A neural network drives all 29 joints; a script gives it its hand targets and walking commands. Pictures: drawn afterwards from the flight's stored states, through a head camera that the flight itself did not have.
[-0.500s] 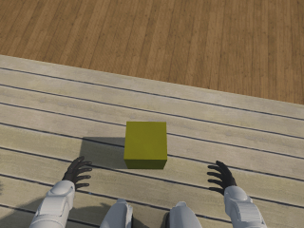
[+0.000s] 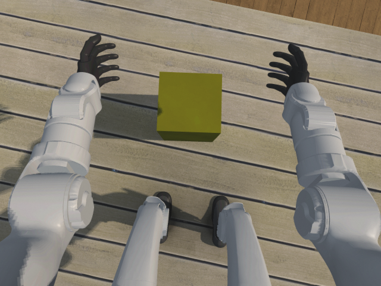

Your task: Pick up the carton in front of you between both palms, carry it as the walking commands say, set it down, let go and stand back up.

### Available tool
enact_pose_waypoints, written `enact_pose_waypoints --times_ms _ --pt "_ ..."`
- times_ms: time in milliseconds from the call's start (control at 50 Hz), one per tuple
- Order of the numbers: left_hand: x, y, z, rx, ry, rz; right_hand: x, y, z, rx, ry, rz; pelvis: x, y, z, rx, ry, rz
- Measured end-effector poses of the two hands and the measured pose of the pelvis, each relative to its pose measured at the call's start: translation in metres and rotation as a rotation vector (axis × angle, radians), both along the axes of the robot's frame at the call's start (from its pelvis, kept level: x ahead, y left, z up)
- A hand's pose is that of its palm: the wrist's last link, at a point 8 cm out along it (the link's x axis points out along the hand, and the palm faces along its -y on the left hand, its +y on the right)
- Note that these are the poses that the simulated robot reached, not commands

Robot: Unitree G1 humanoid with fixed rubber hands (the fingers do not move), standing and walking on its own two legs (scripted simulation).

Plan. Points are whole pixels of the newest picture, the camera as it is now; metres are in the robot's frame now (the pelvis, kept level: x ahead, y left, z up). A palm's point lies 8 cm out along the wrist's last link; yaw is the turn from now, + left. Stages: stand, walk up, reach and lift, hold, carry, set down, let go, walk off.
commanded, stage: reach and lift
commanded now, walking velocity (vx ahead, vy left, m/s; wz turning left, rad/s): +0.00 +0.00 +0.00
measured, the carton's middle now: (189, 111) +0.55 +0.03 -0.53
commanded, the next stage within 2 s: none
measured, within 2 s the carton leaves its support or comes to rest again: leaves its support in 2.00 s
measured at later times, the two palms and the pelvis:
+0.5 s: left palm (114, 74) +0.55 +0.22 -0.20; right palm (268, 80) +0.56 -0.16 -0.20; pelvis +0.03 +0.00 -0.05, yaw +0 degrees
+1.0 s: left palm (136, 103) +0.54 +0.21 -0.43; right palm (244, 107) +0.56 -0.16 -0.43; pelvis -0.02 -0.01 -0.26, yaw +0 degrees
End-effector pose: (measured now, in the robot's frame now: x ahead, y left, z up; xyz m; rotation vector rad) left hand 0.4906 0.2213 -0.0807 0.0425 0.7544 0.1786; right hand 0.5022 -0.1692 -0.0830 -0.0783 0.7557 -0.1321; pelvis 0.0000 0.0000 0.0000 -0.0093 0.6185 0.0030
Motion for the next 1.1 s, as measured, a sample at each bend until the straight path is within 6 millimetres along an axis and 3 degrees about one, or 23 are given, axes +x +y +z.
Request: enact_pose_waypoints --times_ms 200,300,400,500,660,820,960,1100 --pt "0.064 0.003 -0.015 0.001 -0.112 -0.004 0.067 0.007 -0.016 0.007 -0.110 0.017 0.018 0.000 0.000 -0.003 0.153 -0.001" --pt "0.073 0.001 -0.032 -0.002 -0.117 -0.007 0.075 0.007 -0.033 0.014 -0.118 0.022 0.030 0.000 0.000 -0.003 0.223 -0.001" --pt "0.069 -0.002 -0.066 -0.005 -0.093 -0.001 0.070 0.008 -0.068 0.022 -0.097 0.017 0.037 -0.001 -0.016 -0.003 0.288 -0.002" --pt "0.057 -0.003 -0.119 -0.003 -0.063 0.010 0.061 0.010 -0.121 0.019 -0.068 0.015 0.034 -0.004 -0.053 -0.002 0.331 -0.001" --pt "0.049 0.001 -0.213 0.008 -0.067 0.023 0.054 0.010 -0.214 0.006 -0.069 0.021 0.012 -0.008 -0.138 -0.004 0.300 0.003" --pt "0.049 -0.001 -0.286 0.003 -0.065 0.020 0.053 0.009 -0.284 0.011 -0.066 0.020 -0.011 -0.010 -0.213 -0.008 0.191 0.002" --pt "0.050 -0.007 -0.332 -0.004 -0.042 0.011 0.054 0.013 -0.330 0.017 -0.043 0.024 -0.022 -0.007 -0.252 -0.008 0.107 0.002" --pt "0.049 -0.011 -0.372 -0.001 -0.009 -0.007 0.051 0.014 -0.369 0.024 -0.021 0.028 -0.020 -0.003 -0.272 -0.007 0.034 -0.002"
